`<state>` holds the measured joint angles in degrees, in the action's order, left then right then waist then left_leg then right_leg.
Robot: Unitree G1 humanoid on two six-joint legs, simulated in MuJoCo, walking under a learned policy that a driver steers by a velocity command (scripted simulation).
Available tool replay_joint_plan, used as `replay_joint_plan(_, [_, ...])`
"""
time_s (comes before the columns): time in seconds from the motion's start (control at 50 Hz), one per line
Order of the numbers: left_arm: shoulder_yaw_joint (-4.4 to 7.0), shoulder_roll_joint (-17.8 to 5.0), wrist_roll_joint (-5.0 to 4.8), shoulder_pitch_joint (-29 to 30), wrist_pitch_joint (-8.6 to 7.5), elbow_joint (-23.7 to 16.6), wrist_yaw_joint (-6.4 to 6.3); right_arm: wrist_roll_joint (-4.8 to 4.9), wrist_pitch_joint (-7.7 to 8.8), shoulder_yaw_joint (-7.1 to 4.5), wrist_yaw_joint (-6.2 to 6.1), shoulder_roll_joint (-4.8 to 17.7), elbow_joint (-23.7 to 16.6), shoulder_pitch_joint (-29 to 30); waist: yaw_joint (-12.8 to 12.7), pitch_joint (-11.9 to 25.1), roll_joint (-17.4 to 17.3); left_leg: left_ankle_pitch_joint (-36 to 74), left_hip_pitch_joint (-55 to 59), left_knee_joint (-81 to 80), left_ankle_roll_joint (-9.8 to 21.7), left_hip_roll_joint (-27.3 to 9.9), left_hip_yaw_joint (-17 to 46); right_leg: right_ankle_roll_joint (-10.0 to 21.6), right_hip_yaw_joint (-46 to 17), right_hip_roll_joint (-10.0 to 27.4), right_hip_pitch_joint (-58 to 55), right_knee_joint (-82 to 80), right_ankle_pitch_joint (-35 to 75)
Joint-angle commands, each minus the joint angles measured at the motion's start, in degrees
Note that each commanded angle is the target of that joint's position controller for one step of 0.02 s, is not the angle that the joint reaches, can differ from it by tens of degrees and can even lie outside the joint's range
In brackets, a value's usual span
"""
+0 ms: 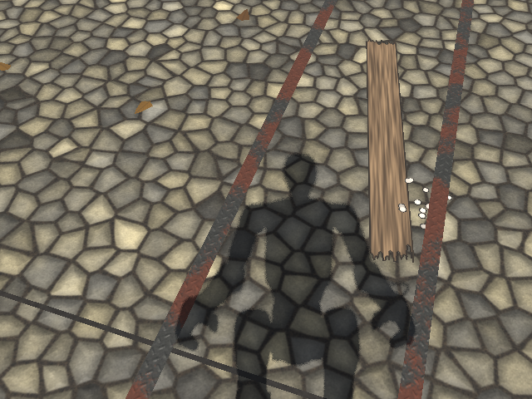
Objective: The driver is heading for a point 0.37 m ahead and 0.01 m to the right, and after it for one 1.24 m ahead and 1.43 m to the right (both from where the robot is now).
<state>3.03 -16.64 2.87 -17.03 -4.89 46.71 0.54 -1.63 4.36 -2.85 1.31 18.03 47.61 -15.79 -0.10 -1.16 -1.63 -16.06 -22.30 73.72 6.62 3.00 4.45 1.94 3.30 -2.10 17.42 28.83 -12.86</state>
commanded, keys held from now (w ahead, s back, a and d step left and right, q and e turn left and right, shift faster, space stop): w+shift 0.14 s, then e+shift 0.86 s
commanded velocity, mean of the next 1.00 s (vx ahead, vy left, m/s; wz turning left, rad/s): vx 0.37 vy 0.00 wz -0.58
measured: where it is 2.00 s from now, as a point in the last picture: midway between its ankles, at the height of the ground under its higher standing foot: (311, 369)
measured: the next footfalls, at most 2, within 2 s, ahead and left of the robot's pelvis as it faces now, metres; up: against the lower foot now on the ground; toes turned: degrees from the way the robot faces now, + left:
left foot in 0.28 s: +0.49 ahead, +0.09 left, +0.00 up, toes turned -2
right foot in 0.72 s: +0.59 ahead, -0.18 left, +0.00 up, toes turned -26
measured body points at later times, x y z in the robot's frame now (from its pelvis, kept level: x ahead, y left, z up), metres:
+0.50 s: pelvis +0.39 +0.00 +0.00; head +0.44 -0.01 +0.45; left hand +0.55 +0.27 -0.11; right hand +0.49 -0.29 -0.10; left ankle +0.45 +0.09 -0.73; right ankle +0.39 -0.14 -0.64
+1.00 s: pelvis +0.53 -0.06 +0.00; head +0.56 -0.11 +0.45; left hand +0.83 +0.09 -0.07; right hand +0.54 -0.40 -0.10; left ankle +0.68 +0.05 -0.69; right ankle +0.55 -0.16 -0.73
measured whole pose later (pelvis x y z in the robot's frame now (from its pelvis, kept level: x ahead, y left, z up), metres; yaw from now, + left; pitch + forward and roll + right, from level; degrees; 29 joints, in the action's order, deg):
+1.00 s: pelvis +0.53 -0.06 +0.00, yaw -38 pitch +4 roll +2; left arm 5.7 -18.5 -0.8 -12.1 2.7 32.3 -2.4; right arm 0.2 0.7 -3.5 -1.0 16.3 42.3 0.7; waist -1.8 -3.0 0.3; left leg -19.0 -30.8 47.2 -3.6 2.6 9.2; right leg 3.7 -9.9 -7.1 24.5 28.0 -6.1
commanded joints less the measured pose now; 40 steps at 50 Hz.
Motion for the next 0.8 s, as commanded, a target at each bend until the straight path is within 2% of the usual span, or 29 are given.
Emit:
replay_joint_plan(0.02, [0.08, -1.7, -1.13, -7.1, -1.81, 1.3, 0.16, -1.02, -0.27, 1.23, 1.33, -0.4, -6.6, 3.3, 0.3, -0.1, 5.3, 0.0, -18.4, -2.2, -0.6, -5.1, 3.4, 8.1, -22.1, 14.2, -12.1, -18.4, -6.5])
replay_joint_plan(0.08, [0.24, -3.7, -2.14, -8.4, -2.73, 2.4, 0.41, -1.56, -0.34, 2.29, 2.00, 0.2, -10.8, 11.8, 0.6, -4.9, 4.8, 6.6, -22.7, -12.6, -2.0, -6.9, -0.9, 8.5, -14.3, 12.7, -8.5, -24.3, 3.2])
replay_joint_plan(0.12, [0.11, -3.8, -2.70, -8.6, -3.03, 2.6, 0.76, -1.15, 0.12, 3.26, 2.58, -0.4, -12.5, 16.6, 0.1, -5.6, 3.8, 15.1, -17.2, -24.9, -2.4, -7.3, -5.5, 7.4, -7.7, 9.2, -5.8, -26.1, 13.4])
replay_joint_plan(0.14, [0.31, -4.8, -2.90, -9.6, -3.35, 2.9, 0.68, -0.70, 0.42, 3.98, 3.02, -1.3, -13.6, 19.0, -0.4, -6.3, 4.9, 18.6, -12.2, -30.9, -2.0, -7.3, -7.2, 7.2, -6.7, 10.0, -3.6, -28.2, 18.4])
replay_joint_plan(0.16, [0.08, -4.3, -3.38, -11.2, -3.43, 4.0, 0.59, -0.64, 0.78, 4.39, 3.19, -2.1, -14.0, 21.6, -1.4, -8.1, 3.3, 22.2, -8.0, -34.8, -1.9, -6.1, -8.9, 7.0, -6.2, 9.8, -2.8, -29.1, 27.3])
replay_joint_plan(0.2, [0.19, -6.3, -3.64, -13.8, -3.09, 5.7, 0.37, -0.82, 1.53, 4.45, 2.64, -2.0, -13.6, 21.7, -1.6, -6.8, 3.3, 25.7, -3.3, -41.2, -1.6, -2.7, -10.0, 6.1, -5.7, 9.6, -9.0, -25.1, 43.6])
replay_joint_plan(0.22, [0.42, -7.9, -3.58, -14.1, -2.89, 6.0, 0.16, -1.38, 1.85, 3.95, 2.00, -0.4, -12.8, 19.2, -0.6, -3.9, 4.6, 24.3, 0.5, -43.0, -1.1, -0.3, -10.1, 5.2, -6.1, 9.7, -12.9, -19.9, 53.1])
replay_joint_plan(0.24, [0.60, -9.0, -3.53, -14.4, -2.52, 6.3, -0.21, -2.04, 2.18, 3.20, 1.17, 1.5, -10.8, 13.9, 1.5, 0.4, 6.0, 22.8, 7.3, -43.6, -0.7, 1.7, -9.7, 3.9, -6.9, 9.4, -14.8, -12.0, 59.2])
replay_joint_plan(0.26, [0.75, -10.1, -3.82, -13.1, -1.99, 6.3, -0.66, -2.33, 2.55, 2.47, 0.27, 2.9, -7.9, 4.9, 6.1, 5.1, 7.5, 25.6, 17.1, -45.9, -0.3, 1.5, -8.1, 2.7, -7.2, 8.4, -13.9, -0.6, 59.4])
replay_joint_plan(0.28, [0.68, -10.6, -5.08, -8.1, -1.29, 3.9, -0.93, 1.60, 2.84, -0.71, -1.04, 8.7, -8.7, -2.0, 13.2, 12.5, 11.4, 35.9, 31.2, -45.4, 1.1, -7.4, 1.3, 0.4, -10.5, 8.2, -5.8, 12.5, 49.5])
replay_joint_plan(0.3, [-0.88, -4.0, -2.25, -6.5, -1.11, 0.3, -1.26, 0.59, 2.31, -1.27, -2.08, 14.1, -6.5, -9.3, 12.4, 23.2, -2.4, 66.0, 46.2, -36.4, 1.8, -22.0, 11.4, -2.3, -6.2, 0.1, 4.7, 34.2, 1.0])
replay_joint_plan(0.32, [-1.80, 0.3, -3.83, -18.8, -1.21, 1.3, -1.01, -2.42, 2.16, 0.04, -1.24, 11.2, -8.1, -7.8, 6.0, 37.4, -14.2, 82.0, 58.6, -35.2, 12.1, -33.7, 26.6, -3.1, -15.3, -3.6, 15.3, 53.3, -27.5])
replay_joint_plan(0.34, [-0.54, -4.9, -5.09, -17.7, -0.55, 0.5, -0.97, -1.10, 1.02, -0.54, -1.06, 9.0, -10.1, -3.2, 5.9, 37.3, -9.7, 68.7, 52.0, -40.0, 14.3, -31.9, 23.8, -4.3, -14.9, 0.5, 18.2, 56.7, -24.8])
replay_joint_plan(0.36, [0.49, -6.6, -6.04, -11.5, 0.41, -0.9, -1.47, 0.30, 0.54, -0.01, -1.31, 4.9, -10.5, 1.2, 5.1, 25.7, -5.6, 57.6, 42.3, -43.3, 12.3, -28.2, 15.8, -5.2, -10.5, 3.7, 23.2, 53.5, -20.7])
replay_joint_plan(0.38, [0.81, -5.7, -5.67, -8.2, 1.45, -1.4, -2.11, 1.35, 0.47, 0.46, -1.53, 2.5, -9.4, 4.2, 3.0, 16.0, -0.8, 50.1, 31.2, -47.1, 10.0, -24.4, 10.9, -6.2, -8.0, 5.7, 24.2, 51.4, -17.1])
replay_joint_plan(0.4, [1.32, -4.9, -5.38, -8.2, 2.81, -1.5, -2.53, 1.59, 0.57, 0.91, -1.67, 0.7, -9.4, 6.9, 0.5, 11.0, -1.0, 44.6, 22.2, -50.8, 9.1, -22.8, 7.1, -6.9, -7.3, 7.0, 22.1, 50.7, -15.1])
replay_joint_plan(0.44, [1.19, -0.8, -5.44, -9.8, 5.39, -2.6, -2.74, 0.85, 0.62, 0.33, -1.57, 0.8, -9.3, 12.1, -3.5, 5.3, -3.9, 36.3, 7.2, -57.3, 7.6, -22.6, 0.3, -7.3, -6.4, 9.3, 15.3, 47.5, -14.1])
replay_joint_plan(0.46, [1.16, -0.1, -5.28, -8.1, 6.07, -4.3, -2.85, 0.58, 0.78, -0.03, -1.58, 1.5, -9.0, 14.2, -4.4, 3.1, -4.5, 35.3, 3.1, -59.3, 7.5, -22.4, -2.7, -7.4, -5.8, 9.9, 14.9, 44.0, -12.5])
replay_joint_plan(0.48, [1.34, -0.4, -4.78, -5.8, 6.22, -5.9, -2.88, 0.36, 0.91, -0.48, -1.86, 2.3, -8.6, 15.3, -4.5, 2.3, -4.3, 35.6, 1.7, -60.2, 7.3, -21.9, -5.5, -7.1, -5.5, 10.3, 15.1, 39.6, -9.0])
replay_joint_plan(0.52, [1.45, -0.7, -4.07, -4.4, 5.84, -6.8, -1.98, 0.39, 0.71, -1.19, -2.86, 3.8, -8.2, 16.3, -4.5, 4.5, -3.8, 35.1, 3.5, -58.9, 6.0, -19.5, -11.5, -5.5, -4.3, 10.1, 12.0, 29.7, 3.3])
replay_joint_plan(0.56, [1.58, -1.3, -3.75, -2.4, 5.61, -7.1, -0.50, 1.21, 0.09, -1.51, -3.57, 4.5, -7.8, 16.8, -3.6, 6.1, -3.2, 33.0, 6.5, -57.1, 4.8, -18.3, -15.4, -3.9, -2.3, 8.7, 8.6, 21.0, 12.2])
replay_joint_plan(0.64, [3.02, -5.3, -3.85, 3.1, 6.59, -10.6, 1.83, 3.45, -1.46, -2.68, -3.23, 7.0, -6.4, 15.3, -2.2, 4.3, -2.8, 29.5, 13.0, -51.7, 2.1, -21.4, -16.4, -0.4, 1.0, 7.1, 8.3, 13.3, 8.2])
replay_joint_plan(0.68, [4.18, -7.0, -3.71, 1.3, 6.61, -11.3, 1.86, 4.53, -2.23, -3.26, -3.01, 7.7, -6.0, 15.3, -3.9, 4.4, -2.1, 33.4, 14.6, -43.7, -0.9, -21.2, -17.9, 2.4, 3.6, 4.2, 4.4, 8.1, 5.8])
replay_joint_plan(0.7, [5.31, -8.8, -3.37, -3.4, 6.27, -10.2, 1.23, 4.68, -2.62, -3.20, -2.81, 6.7, -5.6, 14.0, -5.8, 6.0, 0.7, 32.9, 12.9, -34.4, -3.0, -18.8, -19.1, 4.6, 3.8, 1.6, -2.2, 4.0, 8.6])
replay_joint_plan(0.72, [7.36, -15.3, -3.15, -6.6, 5.80, -10.2, -0.06, 3.10, -2.94, -3.08, -2.52, 6.0, -6.1, 11.1, -6.3, 4.6, 13.1, 14.2, 2.9, -17.8, -7.6, -12.7, -20.1, 8.6, -9.3, 7.2, -9.7, -1.5, 39.6])
replay_joint_plan(0.74, [7.34, -19.9, -1.84, -3.8, 5.62, -12.6, -0.39, 0.11, -2.97, -2.01, -2.14, 2.7, -8.3, 9.0, -0.5, 9.1, 23.2, -25.2, -15.0, 0.9, -11.8, -1.4, -14.1, 19.3, -32.5, 17.3, -20.9, -0.8, 53.5])
replay_joint_plan(0.76, [6.80, -18.8, -1.14, -2.9, 4.34, -15.0, 0.72, 0.77, -2.78, -1.90, -1.67, 4.3, -8.7, 8.7, -2.3, 20.7, 15.7, -24.5, -18.3, 7.3, -11.2, -0.4, 0.3, 23.9, -42.6, 21.7, -24.9, -6.0, 38.9])
replay_joint_plan(0.78, [6.60, -17.1, -1.85, -0.7, 3.56, -15.5, 1.18, 2.61, -2.41, -2.22, -1.60, 5.8, -9.7, 11.8, -2.5, 18.5, 10.6, -19.2, -20.9, 6.0, -9.5, -1.3, 2.1, 22.1, -41.4, 20.9, -22.5, -9.2, 23.0])
replay_joint_plan(0.8, [6.03, -14.7, -3.52, 2.4, 3.58, -15.8, 0.66, 2.26, -2.27, -2.34, -2.15, 5.5, -9.4, 13.8, -1.3, 12.7, 5.4, -14.3, -21.3, 1.7, -8.5, -3.1, 2.9, 17.7, -36.9, 17.7, -16.7, -9.7, 14.2])
Velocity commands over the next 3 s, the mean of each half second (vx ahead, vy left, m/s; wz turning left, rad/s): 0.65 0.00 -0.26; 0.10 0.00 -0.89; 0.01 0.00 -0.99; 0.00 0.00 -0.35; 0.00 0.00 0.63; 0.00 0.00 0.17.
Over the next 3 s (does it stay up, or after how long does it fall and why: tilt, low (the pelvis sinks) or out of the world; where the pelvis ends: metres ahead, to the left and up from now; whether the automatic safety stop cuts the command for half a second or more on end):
stays up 0.57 -0.10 0.00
